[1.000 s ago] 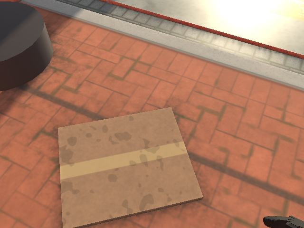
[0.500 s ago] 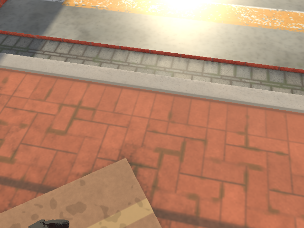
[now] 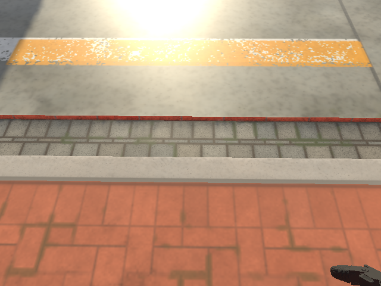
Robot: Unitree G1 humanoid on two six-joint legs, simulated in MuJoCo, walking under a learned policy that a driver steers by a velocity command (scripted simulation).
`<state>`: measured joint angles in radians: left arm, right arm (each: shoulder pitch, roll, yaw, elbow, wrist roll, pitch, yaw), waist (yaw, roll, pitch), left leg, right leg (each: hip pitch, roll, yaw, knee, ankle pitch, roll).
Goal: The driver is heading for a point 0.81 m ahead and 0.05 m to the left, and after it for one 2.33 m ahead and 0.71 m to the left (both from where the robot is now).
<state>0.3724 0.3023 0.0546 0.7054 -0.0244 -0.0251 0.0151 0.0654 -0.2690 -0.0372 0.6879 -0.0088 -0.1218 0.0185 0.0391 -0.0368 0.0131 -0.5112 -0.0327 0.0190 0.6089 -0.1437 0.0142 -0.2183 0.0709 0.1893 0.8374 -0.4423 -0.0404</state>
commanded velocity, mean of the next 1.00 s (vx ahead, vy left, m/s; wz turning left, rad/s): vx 0.50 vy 0.00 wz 0.08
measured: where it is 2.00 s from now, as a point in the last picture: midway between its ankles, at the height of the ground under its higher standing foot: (222, 231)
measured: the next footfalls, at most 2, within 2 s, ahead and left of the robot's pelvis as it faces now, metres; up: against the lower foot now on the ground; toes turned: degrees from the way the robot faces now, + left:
right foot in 0.40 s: +0.29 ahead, -0.17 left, -0.03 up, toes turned -2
left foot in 0.90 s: +0.62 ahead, +0.03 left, -0.03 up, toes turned +8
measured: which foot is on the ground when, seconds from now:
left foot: down 0.00-0.40, up 0.42-0.88, down 0.90-1.00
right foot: up 0.00-0.38, down 0.40-0.92, up 0.94-1.00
